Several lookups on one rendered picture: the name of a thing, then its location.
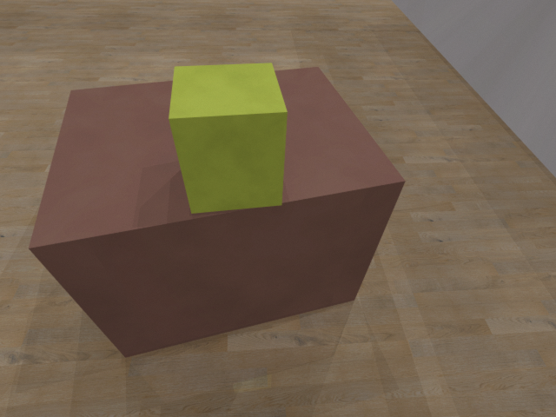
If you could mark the pedestal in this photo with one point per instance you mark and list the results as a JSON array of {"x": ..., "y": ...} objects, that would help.
[{"x": 115, "y": 228}]

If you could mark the carton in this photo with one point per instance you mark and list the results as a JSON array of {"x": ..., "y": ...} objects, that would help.
[{"x": 229, "y": 125}]

